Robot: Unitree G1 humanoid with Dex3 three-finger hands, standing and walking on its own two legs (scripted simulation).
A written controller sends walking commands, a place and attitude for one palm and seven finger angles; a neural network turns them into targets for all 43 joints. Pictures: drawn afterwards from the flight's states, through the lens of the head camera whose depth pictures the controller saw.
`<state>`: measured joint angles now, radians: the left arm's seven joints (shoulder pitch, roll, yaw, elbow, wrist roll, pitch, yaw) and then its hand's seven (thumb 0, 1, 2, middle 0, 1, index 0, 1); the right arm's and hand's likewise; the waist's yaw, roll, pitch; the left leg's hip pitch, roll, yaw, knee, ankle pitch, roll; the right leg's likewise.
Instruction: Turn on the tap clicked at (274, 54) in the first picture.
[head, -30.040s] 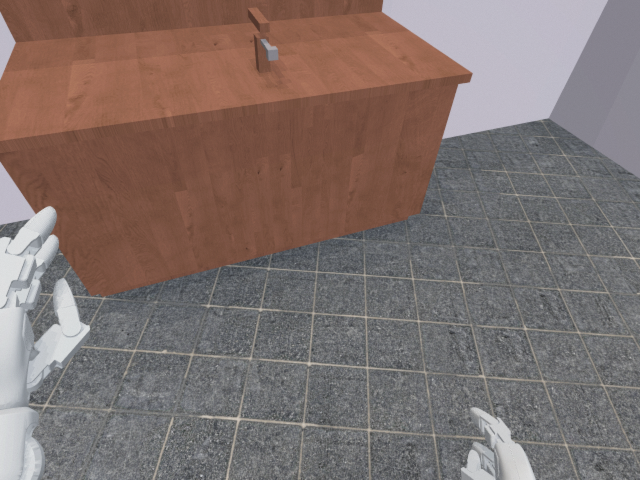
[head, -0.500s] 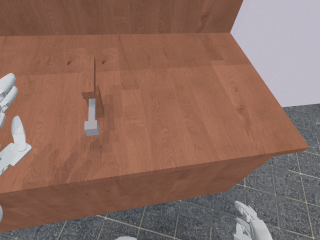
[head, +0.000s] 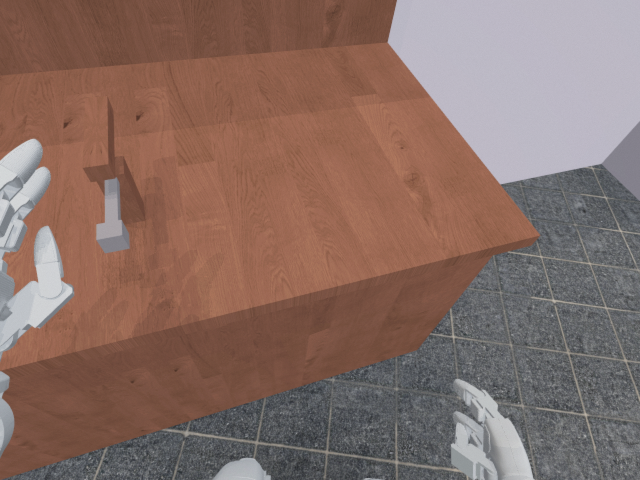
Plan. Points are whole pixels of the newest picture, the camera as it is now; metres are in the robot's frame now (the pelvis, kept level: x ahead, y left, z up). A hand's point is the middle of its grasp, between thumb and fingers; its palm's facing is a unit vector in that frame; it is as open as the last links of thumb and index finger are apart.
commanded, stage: shuffle to correct the standing spot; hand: left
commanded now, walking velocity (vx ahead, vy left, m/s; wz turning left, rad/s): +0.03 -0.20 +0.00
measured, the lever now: (113, 236) +0.36 +0.28 +0.07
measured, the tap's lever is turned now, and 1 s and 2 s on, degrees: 0 0 0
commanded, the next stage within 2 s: none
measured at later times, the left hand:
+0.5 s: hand (122, 306) +0.23 +0.19 +0.16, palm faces +0.27 -0.89 -0.36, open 7.4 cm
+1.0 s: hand (106, 285) +0.25 +0.21 +0.17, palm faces +0.27 -0.88 -0.38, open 7.4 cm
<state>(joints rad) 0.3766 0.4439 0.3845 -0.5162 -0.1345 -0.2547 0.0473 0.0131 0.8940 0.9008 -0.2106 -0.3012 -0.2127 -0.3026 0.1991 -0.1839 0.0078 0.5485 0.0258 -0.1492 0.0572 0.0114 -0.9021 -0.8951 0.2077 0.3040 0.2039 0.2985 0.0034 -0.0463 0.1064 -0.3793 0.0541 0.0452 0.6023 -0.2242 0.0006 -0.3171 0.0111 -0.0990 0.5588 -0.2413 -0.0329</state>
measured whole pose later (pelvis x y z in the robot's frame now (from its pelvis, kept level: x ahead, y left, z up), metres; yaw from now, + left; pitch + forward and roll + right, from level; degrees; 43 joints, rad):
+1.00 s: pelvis +0.02 -0.02 +0.00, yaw -1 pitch -2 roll -2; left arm 0.45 0.41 0.37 -0.56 -0.10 -0.10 0.04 0.01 0.89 0.90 -0.21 -0.30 -0.21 -0.30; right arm 0.20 -0.20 0.04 0.52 0.03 -0.08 -0.01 0.01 -0.90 -0.90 0.20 0.30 0.20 0.30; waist 0.01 -0.01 0.08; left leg -0.30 0.11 0.04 0.60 -0.27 -0.04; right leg -0.22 0.07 -0.10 0.50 -0.25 -0.06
